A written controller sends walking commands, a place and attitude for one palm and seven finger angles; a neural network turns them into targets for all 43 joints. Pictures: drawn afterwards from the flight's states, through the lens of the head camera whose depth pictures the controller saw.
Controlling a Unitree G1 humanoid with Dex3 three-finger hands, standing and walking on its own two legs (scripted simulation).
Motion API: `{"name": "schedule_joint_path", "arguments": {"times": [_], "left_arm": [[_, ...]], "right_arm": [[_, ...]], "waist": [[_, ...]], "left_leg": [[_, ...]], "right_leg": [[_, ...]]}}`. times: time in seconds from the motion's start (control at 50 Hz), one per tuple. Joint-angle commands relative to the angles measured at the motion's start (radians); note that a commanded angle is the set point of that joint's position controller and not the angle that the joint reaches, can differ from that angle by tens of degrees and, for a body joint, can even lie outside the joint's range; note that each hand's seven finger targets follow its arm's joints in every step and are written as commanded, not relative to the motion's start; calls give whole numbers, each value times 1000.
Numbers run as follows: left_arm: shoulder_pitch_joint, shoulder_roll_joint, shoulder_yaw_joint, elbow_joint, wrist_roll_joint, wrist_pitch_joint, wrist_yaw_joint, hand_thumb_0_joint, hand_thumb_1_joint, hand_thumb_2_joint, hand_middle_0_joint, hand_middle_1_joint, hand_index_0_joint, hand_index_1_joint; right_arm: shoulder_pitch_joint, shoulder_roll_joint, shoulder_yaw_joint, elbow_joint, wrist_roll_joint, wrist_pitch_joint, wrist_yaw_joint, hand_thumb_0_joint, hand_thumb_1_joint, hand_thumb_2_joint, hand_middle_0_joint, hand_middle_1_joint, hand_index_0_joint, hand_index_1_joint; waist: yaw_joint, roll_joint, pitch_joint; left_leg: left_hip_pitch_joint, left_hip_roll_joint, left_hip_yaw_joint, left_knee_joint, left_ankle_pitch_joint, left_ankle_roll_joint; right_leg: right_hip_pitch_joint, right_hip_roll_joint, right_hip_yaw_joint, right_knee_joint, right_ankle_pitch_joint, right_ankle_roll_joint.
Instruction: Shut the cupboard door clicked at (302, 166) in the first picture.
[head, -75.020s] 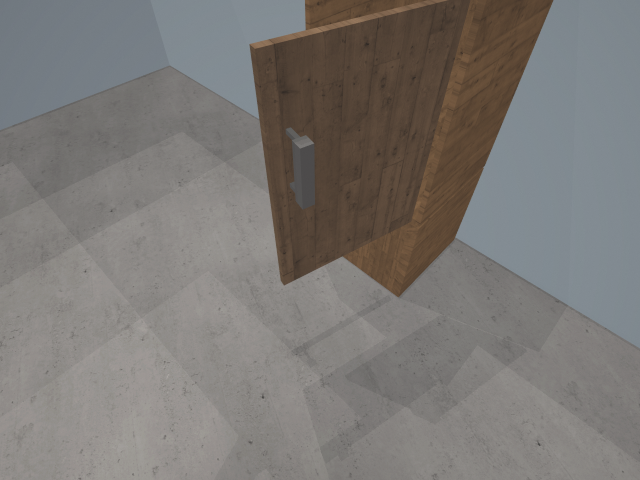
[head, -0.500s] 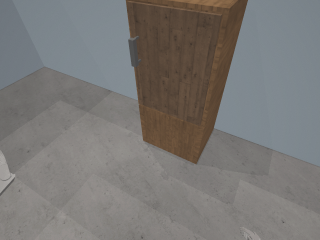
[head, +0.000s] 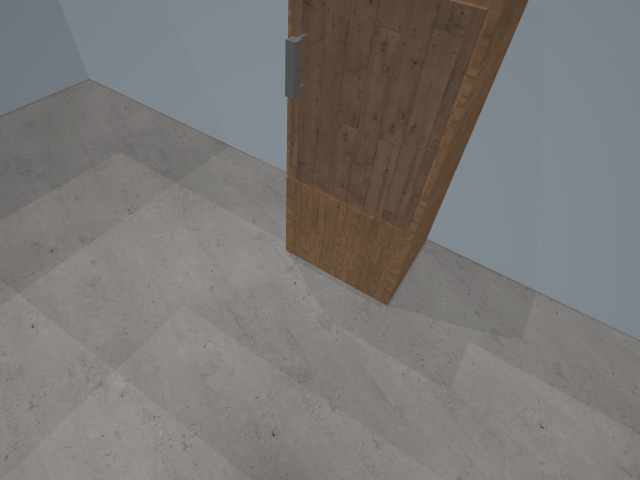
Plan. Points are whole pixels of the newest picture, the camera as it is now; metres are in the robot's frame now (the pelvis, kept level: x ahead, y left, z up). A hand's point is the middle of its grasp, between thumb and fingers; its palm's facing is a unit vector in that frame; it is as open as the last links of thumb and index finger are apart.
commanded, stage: let the arm hang, fingers relaxed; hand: left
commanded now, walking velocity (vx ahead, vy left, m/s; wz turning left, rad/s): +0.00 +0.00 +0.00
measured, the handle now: (298, 66) +1.00 +0.12 +0.04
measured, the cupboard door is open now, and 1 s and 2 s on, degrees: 0 0 0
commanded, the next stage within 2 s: look to check the result in 0.68 s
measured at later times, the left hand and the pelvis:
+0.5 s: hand out of the picture +0.04 +0.26 -0.15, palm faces -0.03 -0.95 -0.31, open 7.4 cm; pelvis +0.00 +0.02 +0.01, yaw -2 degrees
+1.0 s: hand out of the picture +0.08 +0.24 -0.15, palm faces -0.04 -0.95 -0.31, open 7.4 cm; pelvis +0.02 +0.01 +0.01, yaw -2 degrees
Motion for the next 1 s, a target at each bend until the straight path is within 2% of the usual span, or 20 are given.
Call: {"name": "schedule_joint_path", "arguments": {"times": [0.0, 0.08, 0.18, 0.24, 0.3, 0.36, 0.4, 0.48, 0.6, 0.7, 0.76, 0.88, 0.98], "left_arm": [[-49, 172, 44, -1, 0, -44, 10, 0, 900, 900, -200, -300, -200, -300], [-46, 177, 45, 67, -2, -45, 9, 0, 900, 900, -200, -300, -200, -300], [-26, 189, 51, 117, 1, -40, 11, 0, 900, 900, -200, -300, -200, -300], [-26, 197, 52, 127, 1, -43, 12, 0, 900, 900, -200, -300, -200, -300], [-35, 207, 54, 132, 0, -45, 14, 0, 900, 900, -200, -300, -200, -300], [-40, 219, 58, 135, 2, -45, 14, 0, 900, 900, -200, -300, -200, -300], [-52, 219, 57, 138, 2, -45, 14, 0, 900, 900, -200, -300, -200, -300], [-69, 231, 56, 137, 2, -49, 14, 0, 900, 900, -200, -300, -200, -300], [-104, 239, 53, 136, 0, -58, 15, 0, 900, 900, -200, -300, -200, -300], [-124, 243, 51, 139, 0, -60, 15, 0, 900, 900, -200, -300, -200, -300], [-123, 247, 50, 137, -1, -65, 15, 0, 900, 900, -200, -300, -200, -300], [-142, 249, 48, 141, -3, -65, 16, 0, 900, 900, -200, -300, -200, -300], [-143, 250, 48, 142, -4, -67, 18, 0, 900, 900, -200, -300, -200, -300]], "right_arm": [[-22, -150, -44, -27, 5, -30, -11, 0, -900, -900, 200, 300, 200, 300], [9, -166, -52, 25, 8, -37, -14, 0, -900, -900, 200, 300, 200, 300], [19, -184, -60, 69, 8, -43, -15, 0, -900, -900, 200, 300, 200, 300], [19, -196, -64, 85, 8, -48, -15, 0, -900, -900, 200, 300, 200, 300], [21, -195, -64, 100, 9, -52, -14, 0, -900, -900, 200, 300, 200, 300], [9, -209, -66, 106, 11, -54, -14, 0, -900, -900, 200, 300, 200, 300], [4, -204, -66, 110, 9, -55, -13, 0, -900, -900, 200, 300, 200, 300], [-8, -207, -65, 113, 11, -57, -11, 0, -900, -900, 200, 300, 200, 300], [-33, -211, -61, 113, 12, -62, -11, 0, -900, -900, 200, 300, 200, 300], [-51, -220, -56, 111, 12, -62, -11, 0, -900, -900, 200, 300, 200, 300], [-63, -228, -56, 105, 14, -63, -12, 0, -900, -900, 200, 300, 200, 300], [-79, -231, -51, 108, 13, -63, -13, 0, -900, -900, 200, 300, 200, 300], [-82, -232, -50, 108, 13, -63, -14, 0, -900, -900, 200, 300, 200, 300]], "waist": [[-20, 128, -14], [-17, 51, 2], [-3, 46, 16], [2, 20, 16], [1, 33, -1], [7, 65, 11], [4, 46, 24], [1, 43, 16], [-8, 56, -16], [-11, 68, -16], [-10, 45, -38], [-12, 63, -52], [-12, 38, -72]], "left_leg": [[89, 64, -103, -138, -148, 21], [105, 78, -112, -172, -154, 29], [69, 93, -143, -247, -248, 38], [70, 95, -143, -255, -230, 41], [83, 97, -146, -266, -205, 40], [72, 97, -149, -280, -214, 39], [69, 96, -151, -286, -213, 38], [96, 89, -133, -272, -162, 36], [151, 86, -108, -235, -12, 31], [159, 88, -102, -229, 25, 26], [183, 88, -98, -212, 74, 27], [197, 93, -95, -208, 118, 24], [218, 97, -92, -201, 158, 25]], "right_leg": [[-110, -141, 181, -215, -126, -34], [-116, -133, 163, -216, -129, -31], [-89, -118, 145, -183, -124, -26], [-79, -122, 145, -176, -98, -24], [-65, -123, 144, -165, -72, -24], [-55, -121, 140, -160, -57, -21], [-60, -124, 143, -164, -57, -20], [-63, -136, 152, -182, -45, -19], [-45, -149, 161, -202, 33, -18], [-31, -152, 161, -213, 61, -16], [-22, -156, 165, -221, 103, -16], [7, -160, 155, -219, 156, -14], [27, -165, 151, -220, 208, -13]]}}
